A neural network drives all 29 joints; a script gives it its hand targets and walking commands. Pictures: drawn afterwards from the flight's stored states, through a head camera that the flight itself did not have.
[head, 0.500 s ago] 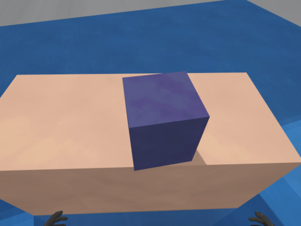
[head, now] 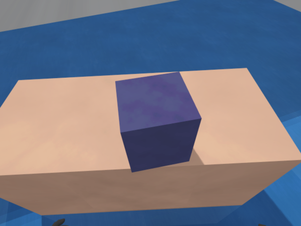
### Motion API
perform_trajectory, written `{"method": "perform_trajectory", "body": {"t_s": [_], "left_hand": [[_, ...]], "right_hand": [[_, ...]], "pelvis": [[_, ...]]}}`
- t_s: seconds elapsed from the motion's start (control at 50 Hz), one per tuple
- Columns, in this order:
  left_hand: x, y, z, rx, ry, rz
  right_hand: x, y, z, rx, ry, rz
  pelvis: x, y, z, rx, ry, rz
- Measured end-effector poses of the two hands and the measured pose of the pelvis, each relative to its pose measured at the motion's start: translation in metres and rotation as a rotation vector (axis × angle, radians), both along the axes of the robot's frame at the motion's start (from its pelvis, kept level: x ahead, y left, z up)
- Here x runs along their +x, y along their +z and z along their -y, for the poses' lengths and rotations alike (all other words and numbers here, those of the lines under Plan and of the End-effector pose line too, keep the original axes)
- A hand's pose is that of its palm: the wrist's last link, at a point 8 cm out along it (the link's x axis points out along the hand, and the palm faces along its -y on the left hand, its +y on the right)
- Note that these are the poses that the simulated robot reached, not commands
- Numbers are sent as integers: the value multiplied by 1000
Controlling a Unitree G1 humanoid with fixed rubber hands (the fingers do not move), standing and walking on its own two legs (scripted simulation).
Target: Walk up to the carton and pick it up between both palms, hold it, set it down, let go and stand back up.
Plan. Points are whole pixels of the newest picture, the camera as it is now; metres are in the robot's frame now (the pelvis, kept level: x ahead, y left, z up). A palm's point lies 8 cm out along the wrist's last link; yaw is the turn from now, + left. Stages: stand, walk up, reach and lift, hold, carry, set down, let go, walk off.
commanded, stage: stand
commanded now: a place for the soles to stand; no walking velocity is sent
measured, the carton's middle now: (154, 123) +0.44 +0.02 -0.02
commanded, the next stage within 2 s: reach and lift in 0.58 s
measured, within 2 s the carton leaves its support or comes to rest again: neither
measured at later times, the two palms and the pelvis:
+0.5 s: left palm out of the picture +0.11 +0.29 -0.10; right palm out of the picture +0.08 -0.31 -0.12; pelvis +0.00 -0.01 +0.00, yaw +0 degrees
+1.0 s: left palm (67, 217) +0.17 +0.26 -0.09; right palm out of the picture +0.14 -0.30 -0.08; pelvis +0.00 -0.02 -0.01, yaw +1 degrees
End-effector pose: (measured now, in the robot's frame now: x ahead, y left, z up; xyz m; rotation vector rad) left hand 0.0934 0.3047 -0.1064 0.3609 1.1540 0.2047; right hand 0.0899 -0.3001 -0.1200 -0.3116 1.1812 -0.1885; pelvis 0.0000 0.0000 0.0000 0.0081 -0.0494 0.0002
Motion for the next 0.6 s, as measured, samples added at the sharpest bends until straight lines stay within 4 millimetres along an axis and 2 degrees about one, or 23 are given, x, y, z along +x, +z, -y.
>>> {"method": "perform_trajectory", "body": {"t_s": [0.3,0.6], "left_hand": [[20,4,12,-3,-11,41],[13,1,14,-5,2,25]], "right_hand": [[-6,-1,9,-3,-8,-13],[-6,0,14,-9,-4,-19]], "pelvis": [[2,0,9,-2,6,0],[4,0,13,-2,6,-3]]}}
